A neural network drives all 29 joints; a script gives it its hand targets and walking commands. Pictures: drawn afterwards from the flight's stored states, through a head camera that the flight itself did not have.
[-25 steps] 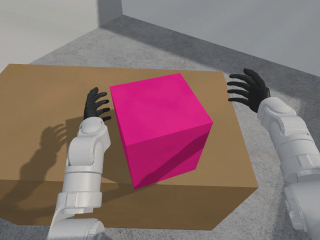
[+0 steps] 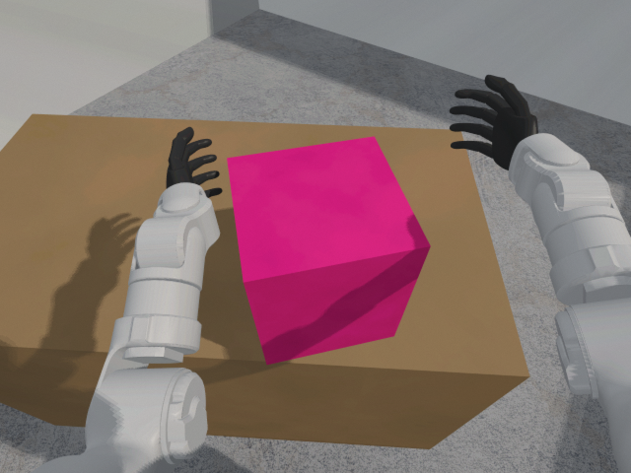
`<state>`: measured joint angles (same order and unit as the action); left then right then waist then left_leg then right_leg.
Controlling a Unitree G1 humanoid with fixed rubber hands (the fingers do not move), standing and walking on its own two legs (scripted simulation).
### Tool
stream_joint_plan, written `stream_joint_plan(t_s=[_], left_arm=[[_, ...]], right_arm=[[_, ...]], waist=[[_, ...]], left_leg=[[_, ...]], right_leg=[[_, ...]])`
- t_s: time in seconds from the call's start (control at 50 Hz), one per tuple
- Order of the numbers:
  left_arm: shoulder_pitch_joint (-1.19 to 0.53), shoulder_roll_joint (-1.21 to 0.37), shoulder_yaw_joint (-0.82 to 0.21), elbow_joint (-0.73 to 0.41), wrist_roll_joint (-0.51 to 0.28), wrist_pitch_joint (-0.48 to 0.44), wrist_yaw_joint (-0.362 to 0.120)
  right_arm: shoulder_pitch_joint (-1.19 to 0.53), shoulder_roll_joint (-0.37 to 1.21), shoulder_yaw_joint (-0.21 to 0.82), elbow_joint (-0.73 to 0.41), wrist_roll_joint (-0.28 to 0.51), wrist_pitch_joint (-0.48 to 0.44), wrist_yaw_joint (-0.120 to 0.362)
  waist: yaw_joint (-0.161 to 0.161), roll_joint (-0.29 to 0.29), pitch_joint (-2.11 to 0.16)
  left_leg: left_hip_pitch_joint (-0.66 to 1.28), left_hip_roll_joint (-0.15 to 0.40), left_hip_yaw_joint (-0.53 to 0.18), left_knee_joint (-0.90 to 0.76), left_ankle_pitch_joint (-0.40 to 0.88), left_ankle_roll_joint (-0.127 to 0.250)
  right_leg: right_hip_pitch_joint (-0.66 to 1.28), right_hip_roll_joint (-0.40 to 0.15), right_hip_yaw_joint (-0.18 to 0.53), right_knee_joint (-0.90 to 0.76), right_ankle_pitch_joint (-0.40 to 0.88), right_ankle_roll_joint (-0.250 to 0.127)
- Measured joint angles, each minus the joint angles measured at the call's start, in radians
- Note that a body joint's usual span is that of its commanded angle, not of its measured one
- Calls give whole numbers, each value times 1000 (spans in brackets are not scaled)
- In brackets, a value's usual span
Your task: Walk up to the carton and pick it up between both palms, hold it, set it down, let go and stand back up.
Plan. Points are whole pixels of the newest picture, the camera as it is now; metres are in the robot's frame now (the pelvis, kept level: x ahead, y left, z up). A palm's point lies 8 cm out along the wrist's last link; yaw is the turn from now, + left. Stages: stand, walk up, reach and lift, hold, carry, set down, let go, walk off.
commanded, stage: reach and lift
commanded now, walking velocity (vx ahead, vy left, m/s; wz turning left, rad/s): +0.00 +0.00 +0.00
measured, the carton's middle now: (318, 255) +0.42 +0.04 +0.00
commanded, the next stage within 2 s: none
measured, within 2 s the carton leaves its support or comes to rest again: neither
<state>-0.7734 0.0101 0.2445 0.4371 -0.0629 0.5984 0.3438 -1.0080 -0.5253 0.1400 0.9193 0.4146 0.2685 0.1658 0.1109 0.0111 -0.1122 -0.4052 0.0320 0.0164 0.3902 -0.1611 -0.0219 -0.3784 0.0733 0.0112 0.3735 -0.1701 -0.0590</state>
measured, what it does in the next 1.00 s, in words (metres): stands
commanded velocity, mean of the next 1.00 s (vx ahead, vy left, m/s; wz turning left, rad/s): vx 0.00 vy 0.00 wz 0.00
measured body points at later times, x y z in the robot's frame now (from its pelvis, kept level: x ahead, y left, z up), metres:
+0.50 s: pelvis +0.00 +0.00 +0.00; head +0.06 -0.01 +0.44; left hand +0.43 +0.21 +0.11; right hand +0.50 -0.17 +0.14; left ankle +0.01 +0.13 -0.74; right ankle +0.00 -0.08 -0.74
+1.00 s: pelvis +0.00 +0.00 -0.01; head +0.11 -0.02 +0.43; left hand +0.43 +0.21 +0.03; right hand +0.51 -0.14 +0.07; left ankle +0.01 +0.13 -0.74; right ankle +0.00 -0.08 -0.74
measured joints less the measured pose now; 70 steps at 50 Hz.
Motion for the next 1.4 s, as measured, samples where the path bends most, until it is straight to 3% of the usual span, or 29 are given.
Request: stream_joint_plan(t_s=[0.1,0.4,0.62,0.74,0.88,1.2,1.4], left_arm=[[-62,15,6,82,-9,-29,-2],[-143,34,8,273,1,-135,-30],[-106,34,22,434,37,-384,-90],[-87,30,3,526,54,-506,-94],[-62,22,2,557,58,-634,-94],[-61,21,15,619,35,-721,-112],[-61,-6,77,615,95,-735,-112]], right_arm=[[-68,2,4,79,0,11,1],[-97,16,4,187,0,-29,5],[-21,76,4,199,0,-196,8],[-19,126,4,246,-25,-285,7],[-1,155,4,267,-62,-381,-24],[-4,165,4,291,-64,-428,-44],[-11,238,-15,296,-128,-433,-58]], waist=[[17,0,1],[24,1,-38],[24,1,-37],[24,1,-46],[29,1,-86],[42,1,-117],[42,1,-122]], left_leg=[[-11,0,0,0,2,0],[-67,0,0,0,6,0],[-117,0,0,0,15,0],[-175,0,0,0,26,0],[-244,0,0,0,33,-3],[-284,0,0,0,33,-7],[-285,0,0,0,33,-7]], right_leg=[[-11,0,0,0,3,0],[-65,0,0,-6,8,1],[-115,0,0,-5,18,3],[-175,0,0,-1,27,2],[-248,0,-1,8,29,1],[-300,0,-1,33,15,-3],[-301,0,-1,34,16,-2]])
